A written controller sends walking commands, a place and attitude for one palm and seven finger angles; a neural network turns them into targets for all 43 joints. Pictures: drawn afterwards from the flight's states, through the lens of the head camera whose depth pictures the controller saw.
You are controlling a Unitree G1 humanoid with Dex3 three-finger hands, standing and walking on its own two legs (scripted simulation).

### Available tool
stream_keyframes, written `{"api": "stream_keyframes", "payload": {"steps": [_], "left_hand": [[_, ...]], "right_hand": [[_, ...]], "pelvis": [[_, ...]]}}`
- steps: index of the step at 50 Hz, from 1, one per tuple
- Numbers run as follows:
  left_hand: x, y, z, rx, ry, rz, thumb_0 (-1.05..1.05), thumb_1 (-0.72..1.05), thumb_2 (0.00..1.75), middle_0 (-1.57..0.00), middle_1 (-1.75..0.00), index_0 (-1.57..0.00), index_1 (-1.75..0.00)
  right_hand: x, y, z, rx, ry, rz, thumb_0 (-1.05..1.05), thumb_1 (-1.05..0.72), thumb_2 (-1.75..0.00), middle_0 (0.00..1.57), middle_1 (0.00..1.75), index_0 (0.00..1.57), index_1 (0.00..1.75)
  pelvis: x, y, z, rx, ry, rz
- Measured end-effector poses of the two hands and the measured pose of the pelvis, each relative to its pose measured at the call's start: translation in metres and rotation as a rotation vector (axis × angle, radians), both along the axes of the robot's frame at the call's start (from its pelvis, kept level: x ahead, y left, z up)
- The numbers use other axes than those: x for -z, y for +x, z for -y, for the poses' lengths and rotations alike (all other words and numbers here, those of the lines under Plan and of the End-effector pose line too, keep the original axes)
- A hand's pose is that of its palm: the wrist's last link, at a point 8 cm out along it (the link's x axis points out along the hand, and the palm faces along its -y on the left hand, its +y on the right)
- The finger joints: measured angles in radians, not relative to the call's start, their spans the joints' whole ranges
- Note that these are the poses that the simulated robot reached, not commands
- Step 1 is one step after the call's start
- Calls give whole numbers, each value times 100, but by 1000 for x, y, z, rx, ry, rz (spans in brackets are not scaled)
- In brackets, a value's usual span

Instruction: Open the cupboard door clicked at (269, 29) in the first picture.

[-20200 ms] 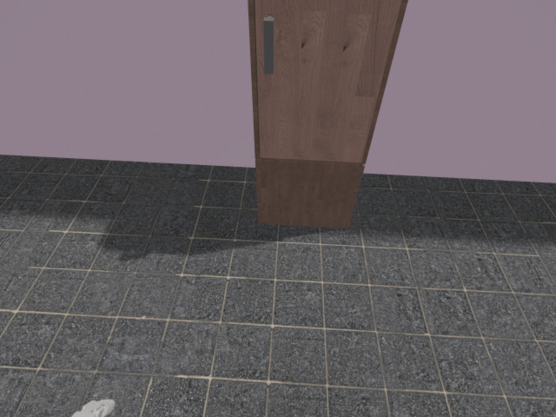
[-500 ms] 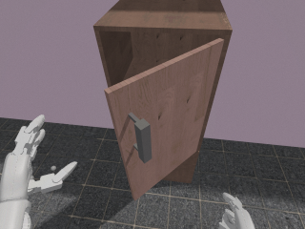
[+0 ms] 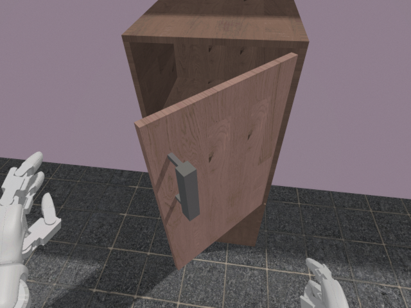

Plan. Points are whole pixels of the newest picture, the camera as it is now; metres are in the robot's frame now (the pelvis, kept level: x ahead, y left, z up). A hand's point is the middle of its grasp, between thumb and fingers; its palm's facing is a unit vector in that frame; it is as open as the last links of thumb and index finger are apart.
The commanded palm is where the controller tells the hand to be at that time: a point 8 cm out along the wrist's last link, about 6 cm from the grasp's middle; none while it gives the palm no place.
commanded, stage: draw the hand back to the body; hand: left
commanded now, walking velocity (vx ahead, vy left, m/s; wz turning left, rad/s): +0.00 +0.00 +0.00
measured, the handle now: (182, 186) +0.32 +0.10 +0.08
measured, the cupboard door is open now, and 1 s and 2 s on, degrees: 47 47 47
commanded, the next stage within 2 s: step back with the hand held close in 0.10 s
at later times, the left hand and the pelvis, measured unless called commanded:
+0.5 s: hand (47, 230) +0.17 +0.27 +0.14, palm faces +0.33 -0.80 -0.50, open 7.4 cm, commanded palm +0.11 +0.32 +0.17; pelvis -0.03 +0.02 +0.00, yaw -1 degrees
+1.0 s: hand out of the picture +0.08 +0.29 +0.14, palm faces +0.43 -0.79 -0.43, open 7.4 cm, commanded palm +0.01 +0.34 +0.17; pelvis -0.12 +0.03 -0.03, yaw +2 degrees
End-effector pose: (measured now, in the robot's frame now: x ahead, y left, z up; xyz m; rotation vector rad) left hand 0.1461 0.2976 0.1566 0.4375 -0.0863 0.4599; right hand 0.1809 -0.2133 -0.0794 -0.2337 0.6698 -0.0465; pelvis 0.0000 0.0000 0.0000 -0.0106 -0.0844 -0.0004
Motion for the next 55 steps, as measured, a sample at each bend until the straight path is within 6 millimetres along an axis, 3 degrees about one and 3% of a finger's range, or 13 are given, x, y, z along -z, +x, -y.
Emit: {"api": "stream_keyframes", "payload": {"steps": [17, 24, 38, 50, 55], "left_hand": [[-16, -2, -9, 26, 80, 38, 1, 89, 90, -21, -30, -21, -30], [-5, -7, -9, 107, 107, -47, 1, 89, 90, -21, -30, -21, -30], [-16, -62, -31, 102, 203, 60, 1, 88, 90, -22, -30, -22, -30], [1, -108, -28, 100, 137, 159, 1, 88, 90, -22, -30, -22, -30], [-12, -122, -41, 87, 194, 155, 1, 88, 90, -22, -30, -22, -30]], "right_hand": [[-2, -12, -3, 16, 4, -17, 1, -91, -90, 20, 30, 20, 30], [-1, -28, 4, 81, -28, -52, 1, -91, -90, 20, 30, 20, 30], [-2, -80, -12, 89, -47, -26, 1, -91, -90, 20, 30, 20, 30], [16, -135, -12, 67, -91, -85, 1, -91, -90, 20, 30, 20, 30], [10, -162, -20, 88, -87, -93, 1, -91, -90, 20, 30, 20, 30]], "pelvis": [[0, -11, -4, -6, -10, -39], [2, -26, -16, 7, -6, -86], [15, -75, -29, 3, 10, -69], [29, -118, -32, -32, -17, -65], [20, -135, -35, -43, -49, -67]]}}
